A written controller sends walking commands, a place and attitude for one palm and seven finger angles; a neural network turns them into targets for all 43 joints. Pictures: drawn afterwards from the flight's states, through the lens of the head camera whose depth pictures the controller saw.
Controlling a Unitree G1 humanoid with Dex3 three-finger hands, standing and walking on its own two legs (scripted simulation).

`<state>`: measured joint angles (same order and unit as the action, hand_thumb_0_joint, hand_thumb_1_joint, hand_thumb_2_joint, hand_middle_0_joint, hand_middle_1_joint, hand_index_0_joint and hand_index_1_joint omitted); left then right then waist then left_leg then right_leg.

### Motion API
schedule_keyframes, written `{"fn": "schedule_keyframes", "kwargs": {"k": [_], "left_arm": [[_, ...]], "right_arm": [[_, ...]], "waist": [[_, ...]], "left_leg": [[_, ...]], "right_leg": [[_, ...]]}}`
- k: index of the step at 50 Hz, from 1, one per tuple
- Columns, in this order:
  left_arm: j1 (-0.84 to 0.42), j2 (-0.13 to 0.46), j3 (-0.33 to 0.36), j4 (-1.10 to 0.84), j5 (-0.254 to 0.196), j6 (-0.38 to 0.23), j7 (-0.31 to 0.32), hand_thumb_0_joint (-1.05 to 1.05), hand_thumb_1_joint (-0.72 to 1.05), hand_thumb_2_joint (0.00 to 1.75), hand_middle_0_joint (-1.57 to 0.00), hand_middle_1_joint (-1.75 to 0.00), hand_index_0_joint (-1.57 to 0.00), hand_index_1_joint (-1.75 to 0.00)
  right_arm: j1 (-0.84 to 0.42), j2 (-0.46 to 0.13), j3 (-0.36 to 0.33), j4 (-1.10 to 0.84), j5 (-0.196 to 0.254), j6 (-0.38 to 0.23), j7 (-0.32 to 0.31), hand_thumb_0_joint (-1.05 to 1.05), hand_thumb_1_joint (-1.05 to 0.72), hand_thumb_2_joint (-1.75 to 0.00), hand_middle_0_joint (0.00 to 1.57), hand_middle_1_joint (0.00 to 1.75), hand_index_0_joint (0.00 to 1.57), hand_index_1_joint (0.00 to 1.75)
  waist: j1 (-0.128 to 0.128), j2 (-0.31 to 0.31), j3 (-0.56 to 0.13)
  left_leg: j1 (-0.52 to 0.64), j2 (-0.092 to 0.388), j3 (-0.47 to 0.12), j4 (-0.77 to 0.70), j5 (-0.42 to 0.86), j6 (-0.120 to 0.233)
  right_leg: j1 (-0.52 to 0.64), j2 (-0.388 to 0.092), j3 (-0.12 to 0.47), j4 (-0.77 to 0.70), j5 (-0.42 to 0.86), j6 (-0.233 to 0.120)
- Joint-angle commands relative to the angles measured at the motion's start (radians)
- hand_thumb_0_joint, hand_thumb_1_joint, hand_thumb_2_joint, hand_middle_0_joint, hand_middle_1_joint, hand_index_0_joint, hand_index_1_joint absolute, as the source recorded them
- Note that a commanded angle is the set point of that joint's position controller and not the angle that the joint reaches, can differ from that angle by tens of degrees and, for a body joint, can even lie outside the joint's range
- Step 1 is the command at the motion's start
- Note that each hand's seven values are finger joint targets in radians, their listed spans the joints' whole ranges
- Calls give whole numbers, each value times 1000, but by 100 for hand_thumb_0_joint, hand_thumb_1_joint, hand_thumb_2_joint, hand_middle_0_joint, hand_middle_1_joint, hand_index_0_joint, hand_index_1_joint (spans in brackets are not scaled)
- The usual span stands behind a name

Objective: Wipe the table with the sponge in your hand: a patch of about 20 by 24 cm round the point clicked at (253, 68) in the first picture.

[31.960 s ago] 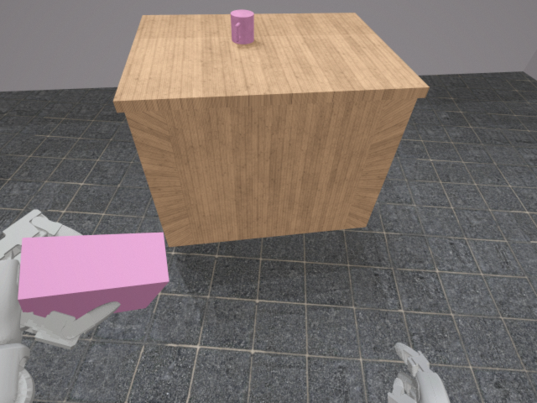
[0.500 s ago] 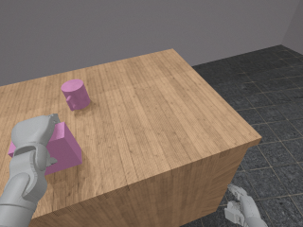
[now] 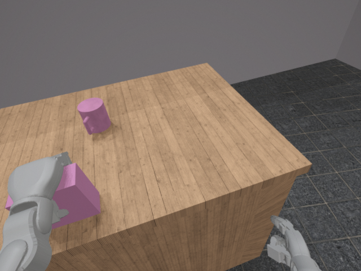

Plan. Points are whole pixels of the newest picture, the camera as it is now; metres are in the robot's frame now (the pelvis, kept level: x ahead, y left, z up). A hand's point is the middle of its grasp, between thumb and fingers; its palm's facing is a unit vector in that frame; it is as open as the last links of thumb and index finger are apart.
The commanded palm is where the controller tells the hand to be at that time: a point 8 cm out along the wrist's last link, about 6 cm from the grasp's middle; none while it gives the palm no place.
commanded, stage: wipe back along the first lane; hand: left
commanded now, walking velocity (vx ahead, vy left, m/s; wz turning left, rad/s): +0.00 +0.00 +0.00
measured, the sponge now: (64, 203) +0.22 +0.31 +0.06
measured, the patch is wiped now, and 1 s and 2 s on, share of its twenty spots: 1.00 1.00 1.00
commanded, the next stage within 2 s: lift the sponge slowly off the table in 0.10 s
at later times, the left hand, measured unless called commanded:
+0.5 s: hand (55, 195) +0.21 +0.29 +0.11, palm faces +0.09 -0.07 -0.99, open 9.8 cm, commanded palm +0.17 +0.27 +0.16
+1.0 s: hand (60, 196) +0.20 +0.27 +0.13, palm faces +0.10 -0.11 -0.99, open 9.8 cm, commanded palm +0.17 +0.27 +0.20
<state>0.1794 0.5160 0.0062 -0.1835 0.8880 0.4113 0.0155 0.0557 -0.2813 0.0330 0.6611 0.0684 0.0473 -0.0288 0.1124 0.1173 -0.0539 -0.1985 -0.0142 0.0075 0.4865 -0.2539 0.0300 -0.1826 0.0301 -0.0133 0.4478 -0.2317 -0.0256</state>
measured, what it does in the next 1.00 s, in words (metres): stands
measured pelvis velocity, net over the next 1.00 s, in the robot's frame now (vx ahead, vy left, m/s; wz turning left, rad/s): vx -0.02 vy -0.01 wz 0.00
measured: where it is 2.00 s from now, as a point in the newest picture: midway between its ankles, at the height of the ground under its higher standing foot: outside the picture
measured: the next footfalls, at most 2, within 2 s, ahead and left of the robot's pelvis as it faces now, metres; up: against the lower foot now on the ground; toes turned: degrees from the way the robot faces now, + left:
none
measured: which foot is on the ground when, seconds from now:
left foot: down 0.00-1.00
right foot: down 0.00-1.00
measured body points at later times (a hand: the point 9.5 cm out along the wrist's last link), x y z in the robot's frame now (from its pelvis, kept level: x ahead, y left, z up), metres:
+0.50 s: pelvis -0.01 +0.00 +0.00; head -0.04 -0.04 +0.45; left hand +0.20 +0.29 +0.17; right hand +0.24 -0.20 -0.07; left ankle +0.01 +0.10 -0.74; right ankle +0.01 -0.11 -0.74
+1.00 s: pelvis -0.02 -0.01 +0.00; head -0.06 -0.06 +0.45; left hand +0.19 +0.27 +0.18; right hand +0.25 -0.19 -0.06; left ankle +0.01 +0.10 -0.74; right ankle +0.01 -0.11 -0.74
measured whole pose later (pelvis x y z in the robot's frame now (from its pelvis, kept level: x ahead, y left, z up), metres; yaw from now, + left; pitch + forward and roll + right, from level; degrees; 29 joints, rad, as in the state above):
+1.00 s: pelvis -0.02 -0.01 +0.00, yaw +0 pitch -5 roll +0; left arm 0.13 0.52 -0.07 -0.25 0.87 0.46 -0.06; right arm 0.00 -0.25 0.07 0.69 0.05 0.00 -0.04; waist 0.15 0.12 -0.02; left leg -0.14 0.00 0.00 0.45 -0.21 0.01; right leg -0.13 0.04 -0.02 0.42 -0.20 -0.05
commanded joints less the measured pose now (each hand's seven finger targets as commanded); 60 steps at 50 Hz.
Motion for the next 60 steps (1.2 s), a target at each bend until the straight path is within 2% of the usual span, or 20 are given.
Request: {"fn": "schedule_keyframes", "kwargs": {"k": [1, 7, 9, 12, 20, 22, 25, 27, 29, 32, 34, 37, 38, 40, 42, 43, 47, 53, 56, 60], "left_arm": [[-27, 73, 6, -79, -33, 23, -26, 0, 10, 130, -120, -160, -120, -160], [-43, 73, 6, -100, -25, 32, -23, 0, 10, 130, -120, -160, -120, -160], [-12, 23, -35, -99, -27, 37, -27, 0, 10, 130, -120, -160, -120, -160], [-81, 100, 18, -100, -17, 44, -23, 0, 10, 130, -120, -160, -120, -160], [-115, 88, -3, -117, -7, 44, -35, 0, 10, 130, -120, -160, -120, -160], [-175, 115, 10, -173, 4, 34, -33, 0, 10, 130, -120, -160, -120, -160], [-130, 93, 1, -168, -1, 30, -33, 0, 10, 130, -120, -160, -120, -160], [-156, 136, 33, -236, 2, 19, -29, 0, 10, 130, -120, -160, -120, -160], [-157, 93, -2, -221, 3, 20, -27, 0, 10, 130, -120, -160, -120, -160], [-208, 170, 55, -234, 14, 29, -20, 0, 10, 130, -120, -160, -120, -160], [-250, 132, 15, -214, 21, 37, -21, 0, 10, 130, -120, -160, -120, -160], [-284, 177, 44, -264, 29, 34, -20, 0, 10, 130, -120, -160, -120, -160], [-286, 147, 18, -261, 30, 36, -22, 0, 10, 130, -120, -160, -120, -160], [-241, 158, 36, -240, 23, 38, -24, 0, 10, 130, -120, -160, -120, -160], [-281, 237, 102, -261, 29, 39, -20, 0, 10, 130, -120, -160, -120, -160], [-299, 191, 60, -275, 26, 40, -22, 0, 10, 130, -120, -160, -120, -160], [-316, 258, 118, -290, 24, 41, -19, 0, 10, 130, -120, -160, -120, -160], [-360, 234, 86, -252, 11, 45, -34, 0, 10, 130, -120, -160, -120, -160], [-378, 269, 108, -206, 6, 44, -45, 0, 10, 130, -120, -160, -120, -160], [-434, 267, 92, -166, 5, 40, -59, 0, 10, 130, -120, -160, -120, -160]], "right_arm": [[-227, -91, -29, -180, -1, -60, -4, 0, -90, -90, 20, 30, 20, 30], [-254, -84, -23, -180, 0, -68, -5, 0, -90, -90, 20, 30, 20, 30], [-248, -79, -19, -185, -1, -71, -1, 0, -90, -90, 20, 30, 20, 30], [-259, -88, -18, -174, -3, -67, -7, 0, -90, -90, 20, 30, 20, 30], [-254, -82, -14, -173, -8, -79, -10, 0, -90, -90, 20, 30, 20, 30], [-274, -76, -11, -181, -7, -88, -11, 0, -90, -90, 20, 30, 20, 30], [-258, -76, -15, -175, -11, -93, -8, 0, -90, -90, 20, 30, 20, 30], [-278, -71, -14, -183, -13, -100, -7, 0, -90, -90, 20, 30, 20, 30], [-266, -65, -11, -179, -13, -105, -5, 0, -90, -90, 20, 30, 20, 30], [-284, -75, -11, -169, -17, -99, -11, 0, -90, -90, 20, 30, 20, 30], [-277, -67, -6, -165, -14, -104, -15, 0, -90, -90, 20, 30, 20, 30], [-297, -69, -7, -168, -17, -109, -17, 0, -90, -90, 20, 30, 20, 30], [-290, -62, -4, -175, -18, -112, -17, 0, -90, -90, 20, 30, 20, 30], [-281, -69, -9, -162, -23, -108, -15, 0, -90, -90, 20, 30, 20, 30], [-300, -72, -7, -156, -21, -106, -16, 0, -90, -90, 20, 30, 20, 30], [-298, -62, -1, -171, -23, -109, -17, 0, -90, -90, 20, 30, 20, 30], [-309, -70, -2, -157, -22, -105, -17, 0, -90, -90, 20, 30, 20, 30], [-308, -67, -1, -159, -19, -113, -28, 0, -90, -90, 20, 30, 20, 30], [-302, -78, -5, -142, -19, -108, -36, 0, -90, -90, 20, 30, 20, 30], [-308, -80, -3, -142, -15, -115, -46, 0, -90, -90, 20, 30, 20, 30]], "waist": [[16, -144, -53], [18, -114, -54], [20, -141, -55], [14, -137, -42], [18, -122, -47], [18, -68, -66], [26, -88, -76], [30, -61, -102], [26, -88, -78], [29, -74, -77], [24, -76, -72], [30, -39, -113], [37, -35, -116], [40, -68, -111], [39, -42, -117], [42, -34, -128], [41, -14, -123], [36, -9, -107], [29, -71, -95], [28, -32, -90]], "left_leg": [[16, 4, -80, -75, 155, 18], [22, 7, -85, -89, 118, 16], [16, 5, -83, -81, 141, 18], [15, 7, -86, -88, 105, 16], [27, 5, -87, -89, 138, 18], [38, 5, -93, -102, 123, 17], [45, 3, -91, -92, 166, 17], [62, 3, -97, -95, 173, 18], [54, 4, -98, -97, 179, 16], [63, 2, -97, -102, 158, 16], [62, 1, -93, -107, 158, 15], [86, -1, -96, -111, 167, 16], [81, -5, -92, -107, 178, 17], [85, -5, -92, -103, 195, 17], [88, -4, -97, -108, 185, 14], [81, -8, -87, -103, 193, 15], [97, -10, -93, -103, 199, 13], [87, -13, -86, -100, 162, 12], [77, -13, -88, -97, 144, 12], [72, -17, -85, -99, 116, 10]], "right_leg": [[6, -1, 62, -85, 90, -33], [5, 10, 74, -87, 46, -42], [8, 6, 59, -80, 69, -38], [-4, 11, 82, -90, 31, -42], [9, 9, 65, -88, 55, -44], [20, 14, 79, -81, 46, -50], [34, 11, 67, -81, 84, -50], [50, 15, 91, -78, 88, -55], [37, 12, 71, -81, 87, -52], [39, 15, 107, -96, 66, -58], [32, 9, 87, -99, 54, -54], [62, 16, 109, -97, 69, -62], [68, 13, 89, -92, 76, -62], [70, 11, 94, -102, 93, -60], [75, 15, 130, -105, 77, -66], [86, 8, 104, -98, 89, -65], [79, 13, 140, -111, 83, -69], [64, 3, 126, -120, 44, -68], [51, -7, 141, -134, 23, -58], [42, -6, 137, -135, -5, -63]]}}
